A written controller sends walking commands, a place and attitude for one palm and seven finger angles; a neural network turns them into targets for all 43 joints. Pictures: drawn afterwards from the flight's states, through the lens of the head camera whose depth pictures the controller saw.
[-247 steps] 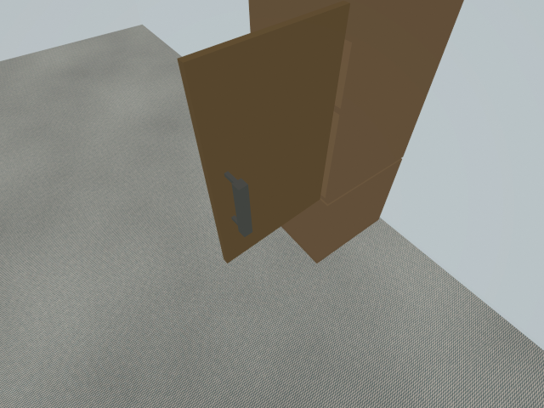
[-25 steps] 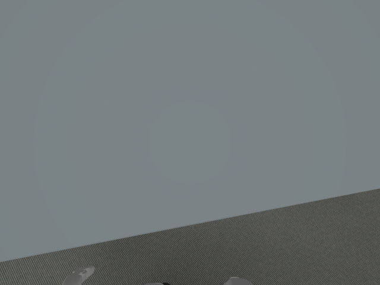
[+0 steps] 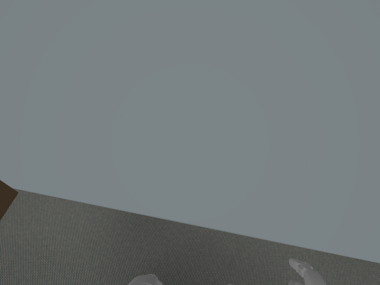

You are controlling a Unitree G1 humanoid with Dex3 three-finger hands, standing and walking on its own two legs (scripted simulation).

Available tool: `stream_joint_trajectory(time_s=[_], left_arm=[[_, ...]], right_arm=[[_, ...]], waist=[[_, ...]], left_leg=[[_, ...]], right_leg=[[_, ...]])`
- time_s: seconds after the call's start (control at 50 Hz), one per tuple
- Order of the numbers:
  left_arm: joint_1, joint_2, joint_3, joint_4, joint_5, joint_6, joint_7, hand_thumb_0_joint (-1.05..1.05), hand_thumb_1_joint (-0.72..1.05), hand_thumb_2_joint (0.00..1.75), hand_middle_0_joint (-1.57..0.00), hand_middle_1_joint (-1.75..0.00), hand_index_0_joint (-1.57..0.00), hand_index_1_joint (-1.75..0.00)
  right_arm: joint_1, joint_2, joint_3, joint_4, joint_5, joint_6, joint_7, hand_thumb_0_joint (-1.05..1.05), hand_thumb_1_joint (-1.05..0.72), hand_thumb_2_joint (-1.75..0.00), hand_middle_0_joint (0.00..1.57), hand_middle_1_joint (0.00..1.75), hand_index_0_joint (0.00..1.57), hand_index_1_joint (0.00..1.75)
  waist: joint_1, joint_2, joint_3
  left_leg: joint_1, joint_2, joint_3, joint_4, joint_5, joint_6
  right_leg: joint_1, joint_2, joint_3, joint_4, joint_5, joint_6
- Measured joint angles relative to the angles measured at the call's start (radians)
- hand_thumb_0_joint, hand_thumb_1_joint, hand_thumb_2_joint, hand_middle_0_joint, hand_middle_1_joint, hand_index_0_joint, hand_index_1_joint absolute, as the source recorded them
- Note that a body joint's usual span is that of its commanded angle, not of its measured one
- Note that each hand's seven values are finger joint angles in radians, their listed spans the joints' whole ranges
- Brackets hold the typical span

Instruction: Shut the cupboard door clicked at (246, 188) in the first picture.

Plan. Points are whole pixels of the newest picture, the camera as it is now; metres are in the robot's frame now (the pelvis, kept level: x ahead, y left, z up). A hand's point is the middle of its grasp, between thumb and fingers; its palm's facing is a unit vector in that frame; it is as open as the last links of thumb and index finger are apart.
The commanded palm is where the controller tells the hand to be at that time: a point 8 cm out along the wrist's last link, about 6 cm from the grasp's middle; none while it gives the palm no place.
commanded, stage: turn to face it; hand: left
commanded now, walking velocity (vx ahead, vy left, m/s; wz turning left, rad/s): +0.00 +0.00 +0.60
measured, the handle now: out of the picture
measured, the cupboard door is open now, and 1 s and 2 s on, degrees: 93 93 93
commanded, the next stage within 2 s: none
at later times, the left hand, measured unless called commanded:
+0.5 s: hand out of the picture +0.05 +0.15 -0.13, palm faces +0.28 -0.92 -0.27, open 7.4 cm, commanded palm none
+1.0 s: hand out of the picture +0.01 +0.17 -0.14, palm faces +0.57 -0.77 -0.29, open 7.4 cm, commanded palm none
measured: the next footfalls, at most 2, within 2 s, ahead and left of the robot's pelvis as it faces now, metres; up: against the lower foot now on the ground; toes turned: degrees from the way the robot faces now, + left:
right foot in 0.32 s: +0.07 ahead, -0.17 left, +0.00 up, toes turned +9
left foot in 0.66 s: +0.02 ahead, +0.07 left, +0.00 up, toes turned +29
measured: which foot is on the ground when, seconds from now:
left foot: down 0.00-0.32, up 0.34-0.64, down 0.66-1.00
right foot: up 0.00-0.30, down 0.32-0.66, up 0.68-1.00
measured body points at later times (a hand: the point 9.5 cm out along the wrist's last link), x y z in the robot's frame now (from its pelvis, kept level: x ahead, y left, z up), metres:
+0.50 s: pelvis +0.02 -0.06 +0.02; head +0.08 -0.06 +0.46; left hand +0.03 +0.20 -0.11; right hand +0.17 -0.30 -0.13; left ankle -0.03 +0.06 -0.65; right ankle +0.03 -0.18 -0.72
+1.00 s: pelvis +0.04 -0.08 +0.01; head +0.08 -0.05 +0.46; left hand -0.02 +0.21 -0.11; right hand +0.25 -0.25 -0.13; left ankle -0.01 +0.05 -0.72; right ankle +0.12 -0.19 -0.71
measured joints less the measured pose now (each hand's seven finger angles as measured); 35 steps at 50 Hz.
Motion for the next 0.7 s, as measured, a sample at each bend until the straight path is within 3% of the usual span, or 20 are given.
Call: stream_joint_trajectory(time_s=[0.06, 0.12, 0.22, 0.3, 0.34, 0.4, 0.46, 0.54, 0.62, 0.64, 0.66, 0.7], left_arm=[[-0.033, 0.027, 0.016, 0.007, 0.003, 0.03, 0.006, 0.01, 0.91, 0.9, -0.21, -0.3, -0.2, -0.3], [-0.064, 0.036, 0.024, -0.005, 0.006, 0.033, -0.001, 0.01, 0.91, 0.9, -0.2, -0.3, -0.2, -0.3], [-0.095, 0.039, 0.027, -0.037, 0.005, 0.024, -0.006, 0.01, 0.91, 0.9, -0.2, -0.3, -0.2, -0.3], [-0.101, 0.036, 0.023, -0.06, 0.002, 0.004, -0.006, 0.01, 0.91, 0.9, -0.2, -0.3, -0.2, -0.3], [-0.095, 0.027, 0.02, -0.07, 0.009, -0.015, 0.0, 0.0, 0.91, 0.9, -0.2, -0.3, -0.2, -0.3], [-0.083, -0.009, 0.005, -0.067, 0.012, -0.02, 0.009, 0.0, 0.91, 0.9, -0.2, -0.3, -0.2, -0.3], [-0.061, -0.031, -0.006, -0.061, 0.01, -0.018, 0.012, 0.0, 0.91, 0.9, -0.2, -0.3, -0.2, -0.3], [-0.04, -0.042, -0.013, -0.053, 0.012, -0.021, 0.008, 0.0, 0.91, 0.9, -0.2, -0.3, -0.2, -0.3], [-0.023, -0.035, -0.009, -0.04, 0.012, -0.022, 0.002, 0.0, 0.9, 0.9, -0.21, -0.3, -0.2, -0.3], [-0.015, -0.03, -0.007, -0.037, 0.008, -0.02, 0.0, 0.0, 0.9, 0.9, -0.21, -0.3, -0.2, -0.3], [-0.008, -0.025, -0.003, -0.033, 0.004, -0.014, -0.003, 0.0, 0.9, 0.9, -0.21, -0.3, -0.2, -0.3], [-0.025, -0.001, 0.005, -0.016, 0.001, 0.012, 0.0, 0.01, 0.9, 0.9, -0.21, -0.3, -0.2, -0.3]], right_arm=[[0.009, 0.015, 0.012, -0.006, -0.003, -0.006, -0.011, 0.01, -0.91, -0.9, 0.2, 0.3, 0.2, 0.3], [0.027, 0.019, 0.016, 0.002, -0.005, -0.001, -0.021, 0.01, -0.91, -0.9, 0.2, 0.3, 0.2, 0.3], [0.06, 0.02, 0.014, 0.02, -0.009, 0.01, -0.019, 0.01, -0.91, -0.9, 0.2, 0.3, 0.2, 0.3], [0.088, 0.016, 0.002, 0.029, -0.005, 0.024, -0.015, 0.01, -0.91, -0.9, 0.2, 0.3, 0.2, 0.3], [0.094, 0.006, -0.01, 0.036, 0.002, 0.033, -0.014, 0.01, -0.91, -0.9, 0.2, 0.3, 0.2, 0.3], [0.091, -0.016, -0.027, 0.048, 0.001, 0.045, -0.011, 0.01, -0.91, -0.9, 0.2, 0.3, 0.2, 0.3], [0.086, -0.017, -0.028, 0.055, 0.002, 0.052, -0.004, 0.01, -0.91, -0.9, 0.2, 0.3, 0.2, 0.3], [0.073, -0.003, -0.017, 0.053, 0.006, 0.05, 0.004, 0.01, -0.91, -0.9, 0.2, 0.3, 0.2, 0.3], [0.049, 0.007, -0.005, 0.041, 0.007, 0.037, 0.007, 0.01, -0.91, -0.9, 0.2, 0.3, 0.2, 0.3], [0.046, 0.006, -0.002, 0.033, 0.006, 0.03, 0.008, 0.01, -0.91, -0.9, 0.2, 0.3, 0.2, 0.3], [0.045, 0.003, -0.002, 0.024, 0.003, 0.019, 0.008, 0.01, -0.91, -0.9, 0.2, 0.3, 0.2, 0.3], [0.035, 0.015, 0.0, 0.016, 0.0, 0.003, 0.001, 0.01, -0.91, -0.9, 0.2, 0.3, 0.2, 0.3]], waist=[[0.01, -0.004, 0.004], [0.013, 0.019, 0.0], [0.002, 0.061, -0.011], [-0.013, 0.087, -0.025], [-0.012, 0.094, -0.031], [-0.024, 0.109, -0.016], [-0.032, 0.087, -0.011], [-0.025, 0.044, -0.002], [-0.008, 0.015, 0.007], [-0.007, 0.011, 0.003], [-0.009, 0.013, -0.005], [-0.004, -0.01, 0.005]], left_leg=[[-0.001, -0.004, -0.034, 0.004, -0.02, 0.009], [0.014, -0.003, -0.074, -0.047, 0.015, -0.006], [0.023, 0.001, -0.141, -0.094, 0.048, -0.025], [-0.007, -0.004, -0.199, -0.057, 0.035, -0.057], [-0.059, -0.012, -0.203, 0.057, -0.077, -0.059], [-0.147, -0.018, -0.154, 0.359, -0.2, -0.066], [-0.164, 0.003, -0.084, 0.458, -0.186, -0.089], [-0.102, 0.024, -0.023, 0.298, -0.168, -0.1], [-0.01, 0.019, 0.01, 0.07, -0.108, -0.085], [0.022, 0.016, 0.015, -0.003, -0.044, -0.076], [0.033, 0.015, 0.007, -0.041, 0.002, -0.035], [0.008, -0.002, -0.005, 0.008, -0.016, 0.009]], right_leg=[[-0.11, 0.036, 0.081, 0.221, -0.019, 0.02], [-0.165, 0.05, 0.123, 0.251, 0.051, 0.027], [-0.138, 0.069, 0.153, 0.065, 0.077, 0.023], [-0.027, 0.099, 0.142, -0.197, 0.157, 0.012], [-0.002, 0.096, 0.13, -0.263, 0.185, -0.026], [0.026, 0.075, 0.086, -0.264, 0.184, -0.05], [0.069, 0.048, 0.053, -0.312, 0.198, -0.052], [0.101, 0.019, 0.003, -0.341, 0.2, -0.047], [0.095, -0.006, -0.047, -0.282, 0.158, -0.034], [0.083, -0.013, -0.058, -0.244, 0.135, -0.027], [0.054, -0.019, -0.062, -0.18, 0.112, -0.017], [-0.029, -0.012, 0.015, 0.018, -0.003, 0.006]])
